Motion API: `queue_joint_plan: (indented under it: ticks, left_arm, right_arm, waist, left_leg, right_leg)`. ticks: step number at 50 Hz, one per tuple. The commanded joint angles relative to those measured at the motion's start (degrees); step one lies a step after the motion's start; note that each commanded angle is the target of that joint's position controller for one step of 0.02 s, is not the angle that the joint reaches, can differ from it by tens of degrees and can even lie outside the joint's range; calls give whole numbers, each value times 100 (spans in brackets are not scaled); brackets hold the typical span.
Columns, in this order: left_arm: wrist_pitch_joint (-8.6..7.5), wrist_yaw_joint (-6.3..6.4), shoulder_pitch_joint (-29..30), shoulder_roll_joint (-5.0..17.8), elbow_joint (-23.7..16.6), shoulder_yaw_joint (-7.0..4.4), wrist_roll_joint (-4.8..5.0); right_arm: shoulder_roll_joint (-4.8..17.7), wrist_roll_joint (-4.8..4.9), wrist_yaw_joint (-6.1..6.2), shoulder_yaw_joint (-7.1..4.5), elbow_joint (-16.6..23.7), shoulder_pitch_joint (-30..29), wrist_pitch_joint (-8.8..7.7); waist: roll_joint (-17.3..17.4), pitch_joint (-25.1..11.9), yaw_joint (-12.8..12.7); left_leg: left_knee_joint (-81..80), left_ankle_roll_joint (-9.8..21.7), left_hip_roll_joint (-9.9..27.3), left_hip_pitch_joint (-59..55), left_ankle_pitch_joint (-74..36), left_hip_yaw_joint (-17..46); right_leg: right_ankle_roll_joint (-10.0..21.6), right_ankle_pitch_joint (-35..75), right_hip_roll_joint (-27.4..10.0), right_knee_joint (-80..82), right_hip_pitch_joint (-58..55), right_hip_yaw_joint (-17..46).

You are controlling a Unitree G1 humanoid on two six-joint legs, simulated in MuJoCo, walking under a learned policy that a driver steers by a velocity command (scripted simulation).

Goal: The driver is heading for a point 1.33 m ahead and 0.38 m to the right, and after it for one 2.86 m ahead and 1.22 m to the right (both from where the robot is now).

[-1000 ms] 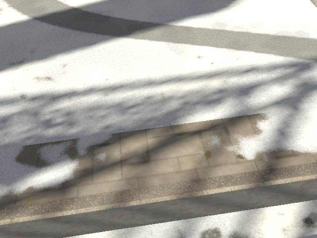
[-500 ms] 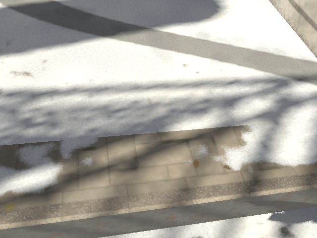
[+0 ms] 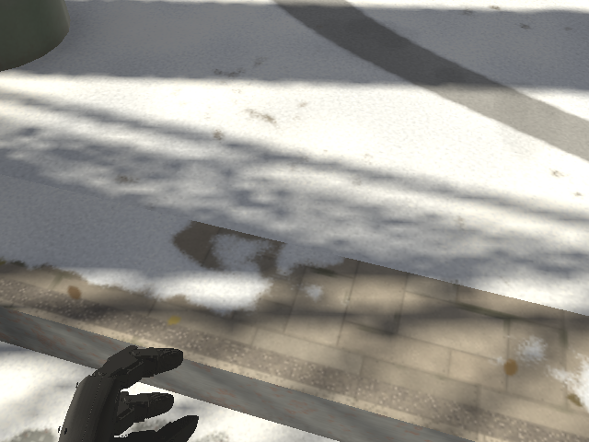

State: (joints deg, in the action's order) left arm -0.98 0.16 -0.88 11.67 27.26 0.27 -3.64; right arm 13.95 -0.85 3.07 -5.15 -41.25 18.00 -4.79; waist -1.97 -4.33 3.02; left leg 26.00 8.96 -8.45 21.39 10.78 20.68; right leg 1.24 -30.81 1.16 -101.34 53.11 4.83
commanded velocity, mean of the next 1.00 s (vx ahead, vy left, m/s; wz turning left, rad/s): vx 0.93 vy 0.00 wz -0.48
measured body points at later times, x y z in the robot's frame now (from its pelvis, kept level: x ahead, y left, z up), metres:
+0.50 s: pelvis +0.17 -0.11 +0.05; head +0.21 -0.14 +0.50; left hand +0.08 +0.12 -0.07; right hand +0.44 -0.27 +0.01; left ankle +0.27 -0.04 -0.57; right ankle -0.03 -0.17 -0.65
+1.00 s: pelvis +0.50 -0.29 +0.24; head +0.51 -0.28 +0.69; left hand +0.75 -0.15 +0.12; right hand +0.44 -0.56 +0.14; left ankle +0.43 -0.07 -0.27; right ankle +0.51 -0.33 -0.40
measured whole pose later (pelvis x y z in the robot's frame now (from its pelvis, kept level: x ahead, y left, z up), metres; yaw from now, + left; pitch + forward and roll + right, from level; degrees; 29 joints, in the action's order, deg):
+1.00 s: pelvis +0.50 -0.29 +0.24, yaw -31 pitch +3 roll -2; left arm 0.2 -1.0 -12.1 13.7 40.4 -3.1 -0.6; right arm 12.2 -2.6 -1.9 -3.3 -40.6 19.5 -6.8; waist -0.9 -3.1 1.8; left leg 97.0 3.0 5.4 26.8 6.6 4.2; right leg 9.8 -31.4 10.5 -68.0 39.4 -5.9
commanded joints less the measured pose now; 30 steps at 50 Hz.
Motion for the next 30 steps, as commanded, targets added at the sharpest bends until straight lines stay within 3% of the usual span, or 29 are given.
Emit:
queue_joint_plan:
  ticks: [1,2,3,4,5,6,7,8,9,10,11,12,13,14,15,17,18,19,20,21,22,23,24,25,26,27,28,29,30]
  left_arm:
    - [-39,78,352,28,-846,76,-22]
    - [-53,96,215,133,-939,120,11]
    - [-129,68,-480,367,-644,44,189]
    - [-123,84,-1193,380,-282,-79,434]
    - [-137,125,-1688,419,112,-205,672]
    - [-209,127,-1931,563,534,-278,644]
    - [-292,115,-1794,19,794,0,347]
    - [-316,-23,-1345,394,488,54,196]
    - [-256,69,-1767,1554,371,-569,125]
    - [-403,89,-1480,1366,590,-560,49]
    - [-477,-45,-1261,729,821,-355,185]
    - [-595,-98,-1955,300,1263,-260,299]
    - [-648,-62,-2551,6,1648,-189,363]
    - [-666,-25,-2795,-154,1957,-176,351]
    - [-689,-25,-3086,-135,2243,-212,248]
    - [-621,87,-3334,106,2501,-364,319]
    - [-530,134,-3341,159,2447,-367,331]
    - [-451,268,-3086,219,2329,-405,418]
    - [-500,275,-2608,149,2072,-342,539]
    - [-694,243,-2719,750,2054,-511,586]
    - [-828,156,-2335,1422,1923,-738,592]
    - [-1026,0,-1880,1641,1736,-904,517]
    - [-1147,-217,-1914,1061,1614,-858,650]
    - [-1103,-403,-1564,359,1324,-790,548]
    - [-1006,-375,-1064,328,860,-780,187]
    - [-848,-278,-938,-160,673,-611,82]
    - [-709,-195,-1077,-478,596,-456,44]
    - [-576,-203,-1154,-819,513,-264,24]
    - [-402,-175,-1241,-1097,451,-85,107]
  right_arm:
    - [1064,47,-6,-323,527,-974,-137]
    - [1006,71,-16,-322,668,-1347,-112]
    - [907,66,-9,-301,727,-1730,-28]
    - [739,-31,18,-264,600,-1542,112]
    - [523,-186,146,-207,737,-1378,176]
    - [204,-378,133,-150,854,-1107,196]
    - [-730,-463,-115,132,830,-1324,97]
    - [-1562,-332,-156,366,904,-94,-88]
    - [-69,-178,-212,23,746,700,-125]
    - [-4,-216,-141,46,1164,-875,-101]
    - [-139,-465,-123,260,1526,-2289,-103]
    - [-275,-557,-182,393,1603,-2907,-133]
    - [-374,-562,-303,476,1718,-3228,-75]
    - [-546,-460,-401,593,1924,-3614,-25]
    - [-791,-409,-443,704,2136,-3891,2]
    - [-959,-275,-531,889,2536,-4053,65]
    - [-675,-227,-561,862,2435,-3953,153]
    - [-794,-132,-565,940,2561,-3850,129]
    - [-642,-88,-547,825,2118,-2990,111]
    - [-408,34,-406,630,1904,-1771,193]
    - [-36,111,-272,392,1627,-760,320]
    - [366,112,-176,191,1512,60,316]
    - [864,-27,-136,-5,1159,371,219]
    - [1175,-74,-112,-154,1027,148,245]
    - [617,-92,-112,-79,978,-645,302]
    - [207,10,-124,38,629,-1041,218]
    - [-211,-40,-133,154,103,-775,100]
    - [-569,-167,-160,252,-364,-335,-1]
    - [-684,-247,-215,290,-792,-49,-81]
  waist:
    - [792,-442,-468]
    - [670,-470,-639]
    - [331,-486,-954]
    - [459,-555,-1205]
    - [763,-390,-1278]
    - [-243,-178,-1136]
    - [-743,272,-754]
    - [-1756,-436,408]
    - [-2145,-2272,-60]
    - [-1946,-883,-203]
    - [-906,1227,-288]
    - [-350,1876,-599]
    - [-74,1956,-664]
    - [-40,1915,-705]
    - [-285,1651,-772]
    - [-324,1330,-645]
    - [-141,1109,-700]
    - [-314,887,-537]
    - [10,139,-30]
    - [-591,-881,533]
    - [-785,-1725,1167]
    - [-742,-2137,1610]
    - [551,-2475,1346]
    - [2053,-2180,1183]
    - [1019,-1785,725]
    - [399,-759,259]
    - [-160,-107,-113]
    - [-257,200,-379]
    - [-37,494,-587]
  left_leg:
    - [-1003,636,1341,310,1393,1173]
    - [-1010,336,1303,972,1002,730]
    - [-669,31,727,1333,176,-188]
    - [-286,101,536,1188,-347,-323]
    - [778,160,641,731,-1212,-33]
    - [2992,-53,163,220,-1052,-502]
    - [5413,-77,-208,2786,1031,-419]
    - [7505,-357,-382,4296,1550,31]
    - [8509,-578,-199,4539,1201,-307]
    - [10160,-689,11,6092,856,-943]
    - [10761,-800,555,7319,570,-1750]
    - [11068,-708,823,7636,721,-2144]
    - [10577,-613,1079,7252,929,-2445]
    - [9987,-535,1100,6735,1377,-2619]
    - [10147,-419,1046,6739,1913,-2682]
    - [8456,-229,1100,5649,2205,-2673]
    - [7473,-286,882,4733,2010,-3203]
    - [5815,-169,978,3082,2180,-2997]
    - [4947,-169,321,932,1982,-3378]
    - [5097,-188,108,-730,1634,-3128]
    - [4857,-230,115,-1119,1604,-2793]
    - [3423,-86,359,-1630,1820,-2104]
    - [2022,239,1376,-2587,3158,-218]
    - [-34,869,2750,-2446,3496,2646]
    - [-261,893,2793,-1804,4174,3025]
    - [-94,767,2750,-1208,3938,2115]
    - [-67,607,2774,-904,3292,1159]
    - [-284,327,2656,-652,2403,406]
    - [-479,74,2532,-659,1961,-384]
  right_leg:
    - [168,-328,-557,810,-724,656]
    - [294,-731,-759,2543,-2010,848]
    - [90,-347,-498,4630,-3587,148]
    - [-14,609,-262,6212,-4493,-699]
    - [191,1335,-426,7803,-4752,-742]
    - [139,2228,-651,9202,-4744,-464]
    - [-308,2668,-622,7673,-5508,-349]
    - [-725,8925,-1734,5649,-6247,1080]
    - [-176,5454,-2537,7792,-7463,3788]
    - [451,866,-2725,9112,-6703,5077]
    - [593,229,-2200,9177,-5589,3640]
    - [620,1205,-1658,8906,-5226,2770]
    - [561,2252,-1167,8650,-4835,1906]
    - [511,2693,-849,8705,-4373,1495]
    - [616,2760,-818,8801,-4568,1592]
    - [737,2457,-793,9672,-4113,1525]
    - [968,3727,-702,10242,-3871,1292]
    - [1098,4999,-830,10749,-3468,1116]
    - [1005,9031,-554,10095,-3054,552]
    - [1092,12057,-960,9326,-3248,667]
    - [1111,13754,-1186,8096,-4013,757]
    - [1055,13075,-1170,6251,-4327,967]
    - [955,10393,-413,4499,-3178,949]
    - [640,3364,780,1436,-1795,528]
    - [642,2941,469,-611,-903,768]
    - [684,2998,202,-1275,-219,474]
    - [832,2719,37,-1704,332,297]
    - [963,2482,-28,-2457,706,328]
    - [1026,1940,-33,-3189,1343,275]
Next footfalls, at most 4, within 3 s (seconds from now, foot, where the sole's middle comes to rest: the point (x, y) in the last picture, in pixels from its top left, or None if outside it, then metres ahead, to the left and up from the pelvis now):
0.14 right None -0.02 -0.16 -0.78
0.46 left None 0.30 -0.04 -0.61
0.90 right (484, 348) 0.54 -0.35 -0.44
1.36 left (489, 181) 0.97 -0.48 -0.44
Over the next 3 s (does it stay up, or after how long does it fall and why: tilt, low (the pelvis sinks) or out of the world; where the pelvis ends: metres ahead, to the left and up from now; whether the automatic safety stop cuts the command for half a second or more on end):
stays up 1.60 -0.67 0.33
